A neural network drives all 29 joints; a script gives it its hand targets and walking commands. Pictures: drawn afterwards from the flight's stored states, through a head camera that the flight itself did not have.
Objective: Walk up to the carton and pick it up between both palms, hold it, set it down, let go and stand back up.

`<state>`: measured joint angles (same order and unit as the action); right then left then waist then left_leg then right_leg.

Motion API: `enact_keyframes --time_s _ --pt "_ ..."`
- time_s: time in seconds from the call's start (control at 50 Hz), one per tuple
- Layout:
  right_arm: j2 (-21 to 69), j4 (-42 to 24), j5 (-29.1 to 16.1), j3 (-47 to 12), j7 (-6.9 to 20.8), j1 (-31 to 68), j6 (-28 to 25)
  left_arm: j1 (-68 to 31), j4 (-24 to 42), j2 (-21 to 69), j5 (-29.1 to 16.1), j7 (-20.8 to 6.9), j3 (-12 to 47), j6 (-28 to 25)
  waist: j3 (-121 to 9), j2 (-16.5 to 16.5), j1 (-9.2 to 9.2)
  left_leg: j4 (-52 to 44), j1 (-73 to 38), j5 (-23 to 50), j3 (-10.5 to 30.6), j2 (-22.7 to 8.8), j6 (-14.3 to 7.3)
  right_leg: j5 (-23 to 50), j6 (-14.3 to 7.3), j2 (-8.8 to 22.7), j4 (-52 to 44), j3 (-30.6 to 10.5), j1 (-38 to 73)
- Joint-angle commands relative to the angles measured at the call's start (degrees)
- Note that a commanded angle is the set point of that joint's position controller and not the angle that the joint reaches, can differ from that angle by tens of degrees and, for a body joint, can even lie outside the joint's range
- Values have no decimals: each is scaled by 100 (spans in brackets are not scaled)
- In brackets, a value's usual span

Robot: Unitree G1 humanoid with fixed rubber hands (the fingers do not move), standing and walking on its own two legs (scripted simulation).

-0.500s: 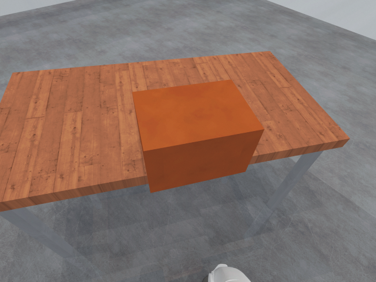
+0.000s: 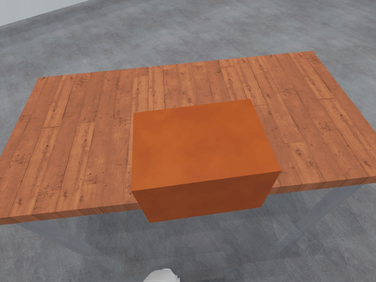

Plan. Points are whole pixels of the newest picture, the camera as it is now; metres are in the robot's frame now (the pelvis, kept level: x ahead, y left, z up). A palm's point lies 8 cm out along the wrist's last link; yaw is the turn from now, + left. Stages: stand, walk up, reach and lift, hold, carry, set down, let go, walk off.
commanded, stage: walk up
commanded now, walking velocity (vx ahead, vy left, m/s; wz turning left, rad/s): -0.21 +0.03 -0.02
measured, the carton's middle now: (199, 161) +0.40 +0.01 -0.02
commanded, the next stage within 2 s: none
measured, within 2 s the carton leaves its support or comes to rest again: neither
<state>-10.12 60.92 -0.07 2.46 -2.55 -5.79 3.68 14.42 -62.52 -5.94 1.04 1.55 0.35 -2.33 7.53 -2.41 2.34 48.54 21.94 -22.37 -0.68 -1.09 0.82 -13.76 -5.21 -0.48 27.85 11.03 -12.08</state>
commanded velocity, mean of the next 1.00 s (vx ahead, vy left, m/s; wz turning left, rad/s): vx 0.03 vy -0.02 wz -0.01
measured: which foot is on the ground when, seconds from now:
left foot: up 0.00-0.18, down 0.20-0.72, up 0.74-1.00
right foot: down 0.00-0.20, up 0.22-0.68, down 0.70-1.00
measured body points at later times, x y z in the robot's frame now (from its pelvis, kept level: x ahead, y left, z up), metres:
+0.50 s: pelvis -0.09 +0.06 +0.00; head -0.07 +0.08 +0.45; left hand -0.04 +0.31 -0.16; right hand -0.05 -0.17 -0.14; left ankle -0.05 +0.14 -0.74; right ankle -0.17 -0.10 -0.69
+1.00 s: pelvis -0.10 +0.00 +0.01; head -0.13 -0.02 +0.46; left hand -0.23 +0.19 -0.14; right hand -0.08 -0.25 -0.15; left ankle -0.03 +0.17 -0.67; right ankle -0.20 -0.07 -0.74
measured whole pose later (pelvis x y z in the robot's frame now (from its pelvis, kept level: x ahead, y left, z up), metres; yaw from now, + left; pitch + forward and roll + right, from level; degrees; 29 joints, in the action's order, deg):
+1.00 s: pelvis -0.10 +0.00 +0.01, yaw -1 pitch -1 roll +2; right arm -12.9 63.1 1.5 4.5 1.6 -16.1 2.2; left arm 30.9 -69.8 -4.6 1.2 1.3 0.1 -2.7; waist -3.5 -1.4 2.5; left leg 54.0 31.5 -9.0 -1.9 -5.2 3.6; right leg -16.0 -2.8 -0.7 13.1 3.0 3.9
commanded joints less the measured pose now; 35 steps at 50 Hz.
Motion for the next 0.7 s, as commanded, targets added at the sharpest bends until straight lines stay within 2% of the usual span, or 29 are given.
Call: enact_keyframes --time_s 0.0,0.04,0.08,0.12,0.14,0.16,0.18,0.2,0.22,0.24,0.26,0.28,0.3,0.32,0.36,0.42,0.44,0.46,0.48,0.5,0.52,0.54,0.56,0.6,0.62,0.64,0.66,0.68 --pt "-496 -302 15 135 -29 -199 89 181 282 -1335 47 182 -336 241 -819 1237 12 333 -46 -585 129 -197 81 5110 -948 2151 -379 -1579 326" --pt "-435 -346 27 123 -29 -236 62 40 298 -1343 55 200 -374 316 -819 1135 -40 45 -183 -643 44 -209 71 4901 -952 2113 -301 -1562 195" --pt "-350 -303 19 110 -42 -421 8 -43 320 -1414 45 209 -430 364 -967 860 -98 -465 -343 -480 -68 -203 36 4749 -845 2084 -99 -1582 299" --pt "-301 -217 -6 106 -54 -738 -67 -125 336 -1494 20 208 -477 427 -1172 669 -261 -1486 -789 338 -151 -194 -35 4242 -554 1908 264 -1508 271" --pt "-375 -205 -15 126 -55 -884 -131 -125 355 -1481 -1 200 -495 467 -1228 401 -348 -2272 -1108 1364 -41 -334 -93 3582 -264 1686 596 -1384 108" --pt "-680 -257 16 195 -57 -949 -203 16 407 -1324 -29 186 -487 503 -1388 -414 -300 -2631 -1563 3179 676 -1015 -254 2152 120 1166 1353 -994 -367" --pt "-1164 -340 84 281 -54 -910 -226 -33 554 -974 -94 172 -418 564 -1389 -1691 -309 -2702 -2057 5493 1925 -2275 -760 -1336 528 230 2589 -494 -1587" --pt "-1511 -391 113 317 -55 -848 -195 -174 687 -897 -14 236 -416 714 -1301 -2121 -581 -2880 -1103 5449 2260 -2735 -1477 -2548 614 -239 3576 -766 -1448" --pt "-1339 -408 165 275 -60 -658 -165 -398 672 -973 54 224 -488 801 -1027 -1994 -590 -3140 -377 4117 2407 -2672 -1621 -2481 597 -155 4102 -1246 -1256" --pt "-1084 -495 203 215 -71 -422 -131 -602 598 -1088 86 159 -550 828 -725 -1192 -497 -3270 -146 2980 1967 -2353 -1450 -2073 531 -117 4378 -1564 -1250" --pt "-1020 -600 224 178 -99 -236 -122 -642 520 -1064 39 67 -576 816 -592 -320 -323 -3279 -213 2257 1513 -1992 -1142 -1589 495 -164 4376 -1794 -1391" --pt "-1038 -646 201 135 -119 -41 -152 -460 474 -989 -39 -20 -559 769 -611 4 -95 -3308 -507 1542 1187 -1643 -836 -1133 514 -240 4079 -1831 -1598" --pt "-864 -568 131 51 -78 -68 -216 -215 374 -765 -4 -96 -468 705 -882 -247 23 -3592 -689 140 1099 -1253 -617 -751 477 -234 3490 -1725 -1403" --pt "-705 -464 52 -28 -49 23 -253 -141 295 -673 24 -132 -418 638 -898 -591 128 -3692 -661 -62 933 -902 -524 -593 491 -239 3102 -1592 -1063" --pt "-567 -386 25 -72 -19 -88 -367 -107 166 -842 -11 -96 -435 582 -958 -593 19 -3703 -1220 338 1026 -894 -634 -668 603 -238 2446 -1415 -968" --pt "-769 -264 92 -14 -20 -419 -489 -82 84 -1030 -118 33 -448 584 -1025 -453 -126 -3429 -2017 1538 1247 -1377 -955 -1299 731 -72 1390 -1461 -1013" --pt "-875 -203 141 41 1 -552 -495 -185 62 -1091 -143 84 -455 593 -1012 -422 -256 -3385 -2071 1824 1394 -1548 -1022 -1553 762 -11 1080 -1454 -927" --pt "-1128 -116 185 167 -5 -824 -474 -268 36 -1251 -123 119 -515 627 -918 -381 -449 -3381 -2228 2159 1807 -1911 -1115 -1771 821 15 1144 -1418 -1095" --pt "-1331 -34 207 264 -35 -1218 -434 -306 50 -1366 -77 127 -555 650 -942 -341 -638 -3413 -2435 2089 2192 -2236 -1237 -1906 856 105 1297 -1437 -1270" --pt "-1255 52 202 245 -23 -1316 -399 -293 29 -1272 -73 126 -504 648 -1000 -500 -632 -3544 -2228 1431 2284 -2204 -1271 -1891 834 199 1182 -1521 -1075" --pt "-1114 62 193 219 0 -1212 -369 -225 -1 -1109 -75 112 -435 620 -1011 -663 -575 -3719 -1888 513 2184 -2028 -1234 -1773 797 250 906 -1531 -761" --pt "-1156 54 197 277 9 -1144 -328 -19 -72 -1087 -60 75 -426 588 -1016 -762 -538 -3921 -1552 -576 2149 -1987 -1162 -1713 761 209 919 -1319 -524" --pt "-1174 37 170 302 21 -991 -285 229 -154 -985 -49 38 -384 549 -991 -904 -431 -4071 -1050 -1171 1953 -1848 -1050 -1664 695 187 723 -1137 -86" --pt "-1155 -30 127 337 40 -532 -213 1051 -434 -855 -31 -17 -341 464 -870 -760 -43 -4050 -54 -1630 1317 -1431 -648 -1017 513 60 -268 -764 1065" --pt "-1048 -67 102 315 57 -287 -196 1466 -600 -781 -31 -17 -313 405 -729 -576 167 -3837 302 -1527 909 -1090 -425 -604 399 33 -890 -732 1511" --pt "-910 -85 79 297 75 -203 -189 1770 -732 -811 -27 1 -309 349 -533 25 275 -3319 668 -1352 504 -733 -209 -623 271 146 -1531 -972 1799" --pt "-648 -159 21 235 109 -219 -187 1952 -753 -1038 6 31 -334 289 -410 1295 321 -1952 1222 -1180 -84 -213 16 -1808 -1 1051 -2358 -2299 1823" --pt "-402 -224 -13 166 138 -220 -179 1568 -627 -1269 0 57 -337 267 -38 2278 133 -805 1739 -1097 -565 131 77 -2905 -177 1954 -2777 -3448 1248"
